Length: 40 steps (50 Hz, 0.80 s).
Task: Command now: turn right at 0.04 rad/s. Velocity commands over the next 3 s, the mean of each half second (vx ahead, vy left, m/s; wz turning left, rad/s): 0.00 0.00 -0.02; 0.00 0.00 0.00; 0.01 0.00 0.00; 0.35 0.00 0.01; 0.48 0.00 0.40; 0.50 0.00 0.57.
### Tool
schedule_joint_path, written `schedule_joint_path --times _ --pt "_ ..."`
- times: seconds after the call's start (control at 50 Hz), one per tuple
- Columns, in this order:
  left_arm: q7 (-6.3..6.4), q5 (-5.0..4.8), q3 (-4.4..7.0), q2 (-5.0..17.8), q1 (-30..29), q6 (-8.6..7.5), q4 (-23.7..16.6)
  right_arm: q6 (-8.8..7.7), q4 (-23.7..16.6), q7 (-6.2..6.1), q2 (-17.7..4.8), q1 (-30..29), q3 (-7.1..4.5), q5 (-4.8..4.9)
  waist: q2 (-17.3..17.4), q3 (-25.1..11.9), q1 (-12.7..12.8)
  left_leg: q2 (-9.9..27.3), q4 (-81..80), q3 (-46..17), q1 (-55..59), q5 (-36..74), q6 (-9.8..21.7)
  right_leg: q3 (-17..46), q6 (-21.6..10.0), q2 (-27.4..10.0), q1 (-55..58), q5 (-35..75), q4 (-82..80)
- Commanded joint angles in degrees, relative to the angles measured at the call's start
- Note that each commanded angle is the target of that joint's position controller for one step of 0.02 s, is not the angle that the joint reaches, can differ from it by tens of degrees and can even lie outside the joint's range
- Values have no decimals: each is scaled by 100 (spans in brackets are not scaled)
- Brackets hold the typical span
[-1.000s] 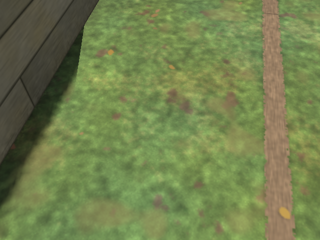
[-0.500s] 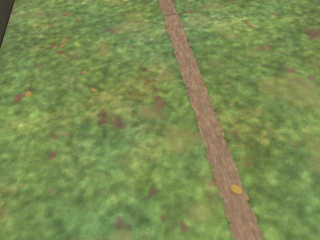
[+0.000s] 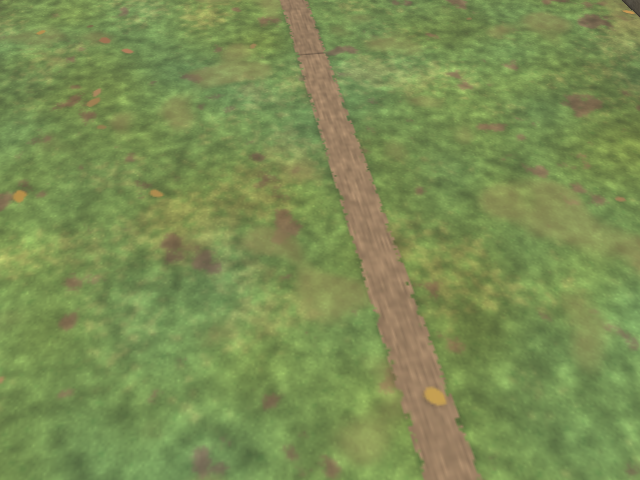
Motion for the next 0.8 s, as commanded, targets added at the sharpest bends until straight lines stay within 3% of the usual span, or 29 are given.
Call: schedule_joint_path --times 0.02,0.16,0.36,0.8 --pt "40 -10 134 560 84 -72 46 -69 -17 -36 -637 138 -122 -1 282 16 -21 653 -525 -652 -183 624 196 678 -75 -664 61 530 -364" --pt "79 -15 105 509 204 -62 557 -81 353 -55 -576 142 -77 -8 109 94 -14 622 -601 -675 -249 363 251 667 -16 -683 31 415 -458" --pt "115 -20 29 393 413 -63 1025 -93 790 -73 -399 317 18 -6 131 139 14 562 -619 -667 -345 333 261 628 -3 -727 27 401 -426" --pt "167 -26 -48 35 696 -77 1393 -116 1236 -124 -78 752 89 -8 105 218 0 501 -526 -655 -394 504 279 541 24 -753 -52 488 -297"
Next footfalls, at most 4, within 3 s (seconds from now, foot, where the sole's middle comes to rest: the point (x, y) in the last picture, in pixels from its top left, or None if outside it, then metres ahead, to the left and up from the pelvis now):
1.76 right None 0.13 -0.10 -0.78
2.24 left None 0.47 0.04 -0.78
2.78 right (328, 350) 0.84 0.00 -0.78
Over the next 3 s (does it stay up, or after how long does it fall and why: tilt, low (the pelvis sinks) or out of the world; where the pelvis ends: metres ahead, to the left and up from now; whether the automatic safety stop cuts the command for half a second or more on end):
stays up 0.74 0.06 0.00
